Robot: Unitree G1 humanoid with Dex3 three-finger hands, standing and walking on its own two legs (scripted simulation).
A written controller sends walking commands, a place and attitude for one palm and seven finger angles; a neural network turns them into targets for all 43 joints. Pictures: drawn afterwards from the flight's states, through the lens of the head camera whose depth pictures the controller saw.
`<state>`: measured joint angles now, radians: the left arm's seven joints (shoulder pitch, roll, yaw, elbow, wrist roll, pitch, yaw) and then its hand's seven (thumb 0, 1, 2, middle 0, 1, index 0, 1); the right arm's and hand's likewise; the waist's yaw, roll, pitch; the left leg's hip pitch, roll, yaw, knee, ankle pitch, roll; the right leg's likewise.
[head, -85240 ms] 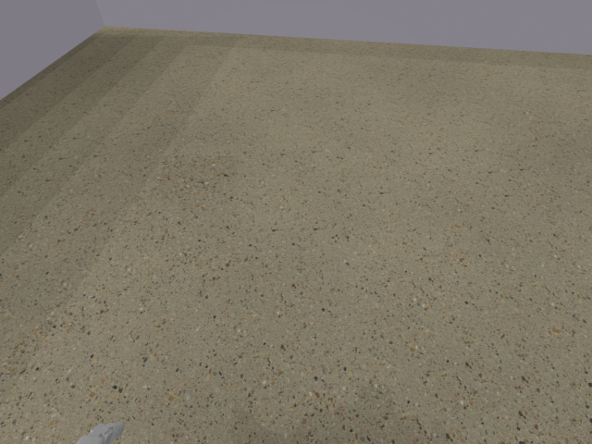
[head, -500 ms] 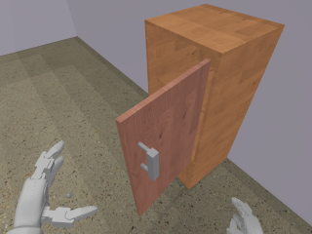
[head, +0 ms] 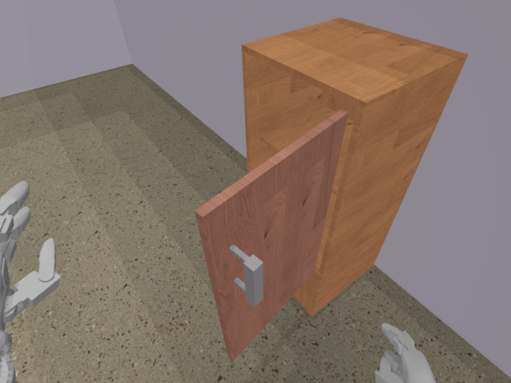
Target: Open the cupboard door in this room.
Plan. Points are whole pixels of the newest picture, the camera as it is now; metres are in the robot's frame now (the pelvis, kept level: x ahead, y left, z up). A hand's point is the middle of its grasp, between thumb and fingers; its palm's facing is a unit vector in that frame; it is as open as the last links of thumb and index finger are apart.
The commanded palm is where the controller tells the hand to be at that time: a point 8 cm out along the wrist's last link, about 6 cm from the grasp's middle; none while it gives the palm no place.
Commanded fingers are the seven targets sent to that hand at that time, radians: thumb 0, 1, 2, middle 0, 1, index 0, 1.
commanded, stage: draw the hand back to the body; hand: left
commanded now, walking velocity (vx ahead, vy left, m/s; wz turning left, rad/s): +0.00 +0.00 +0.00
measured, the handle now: (245, 275) +0.30 +0.06 -0.01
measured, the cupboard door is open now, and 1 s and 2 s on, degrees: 100 100 100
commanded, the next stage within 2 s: step back with the hand held close in 0.30 s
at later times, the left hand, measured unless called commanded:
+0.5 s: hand (76, 277) +0.18 +0.24 +0.16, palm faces +0.45 -0.78 -0.43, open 7.4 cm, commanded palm +0.13 +0.27 +0.17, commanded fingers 0.00 0.90 0.90 -0.20 -0.30 -0.20 -0.30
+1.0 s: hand (47, 313) +0.14 +0.25 +0.16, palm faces +0.37 -0.79 -0.49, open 7.4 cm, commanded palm +0.09 +0.29 +0.17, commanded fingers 0.00 0.90 0.90 -0.20 -0.30 -0.20 -0.30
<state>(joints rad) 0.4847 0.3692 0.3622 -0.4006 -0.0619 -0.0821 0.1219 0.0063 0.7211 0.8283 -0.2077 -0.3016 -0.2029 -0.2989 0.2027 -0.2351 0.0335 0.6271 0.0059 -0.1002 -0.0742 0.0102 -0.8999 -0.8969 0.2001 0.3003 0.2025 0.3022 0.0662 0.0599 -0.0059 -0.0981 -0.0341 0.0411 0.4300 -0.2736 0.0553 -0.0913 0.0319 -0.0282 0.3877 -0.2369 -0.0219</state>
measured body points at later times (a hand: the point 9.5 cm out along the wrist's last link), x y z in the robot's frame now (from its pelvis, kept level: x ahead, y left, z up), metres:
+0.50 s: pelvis -0.01 -0.03 +0.00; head -0.03 -0.05 +0.45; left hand +0.15 +0.28 +0.19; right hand +0.18 -0.25 -0.09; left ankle -0.02 +0.08 -0.74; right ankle -0.01 -0.11 -0.74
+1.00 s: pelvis -0.06 +0.00 +0.00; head -0.06 +0.00 +0.45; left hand +0.11 +0.29 +0.18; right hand +0.10 -0.26 -0.08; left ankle -0.02 +0.08 -0.74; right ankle -0.01 -0.11 -0.74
